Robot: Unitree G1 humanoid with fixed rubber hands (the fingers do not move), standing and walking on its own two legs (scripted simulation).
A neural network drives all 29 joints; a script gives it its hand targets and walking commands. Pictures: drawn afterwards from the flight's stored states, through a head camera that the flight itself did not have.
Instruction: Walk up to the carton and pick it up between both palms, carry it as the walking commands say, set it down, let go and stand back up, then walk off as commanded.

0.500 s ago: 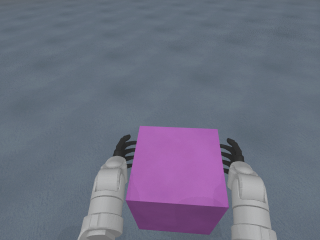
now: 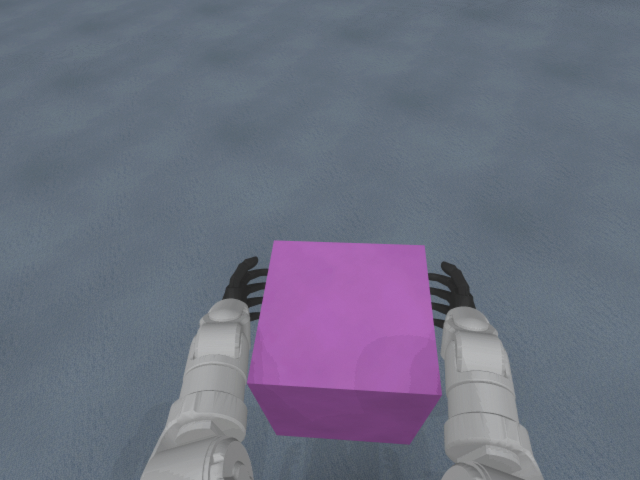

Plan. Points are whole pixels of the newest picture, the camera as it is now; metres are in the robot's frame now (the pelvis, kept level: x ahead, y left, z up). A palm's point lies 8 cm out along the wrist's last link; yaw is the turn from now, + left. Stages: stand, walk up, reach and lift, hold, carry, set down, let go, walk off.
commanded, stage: set down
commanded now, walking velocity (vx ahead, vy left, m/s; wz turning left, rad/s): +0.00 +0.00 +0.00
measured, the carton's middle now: (345, 347) +0.31 -0.04 -0.07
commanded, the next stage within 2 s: none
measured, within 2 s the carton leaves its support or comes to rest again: neither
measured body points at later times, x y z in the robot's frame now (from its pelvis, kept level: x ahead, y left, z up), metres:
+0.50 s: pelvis +0.00 +0.00 -0.03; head +0.16 -0.03 +0.39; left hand +0.39 +0.09 -0.10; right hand +0.34 -0.21 -0.10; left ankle +0.01 +0.12 -0.73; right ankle +0.08 -0.12 -0.73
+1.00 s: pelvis -0.03 +0.00 -0.11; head +0.19 -0.04 +0.28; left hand +0.42 +0.08 -0.18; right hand +0.37 -0.22 -0.19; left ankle +0.01 +0.12 -0.73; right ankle +0.08 -0.12 -0.73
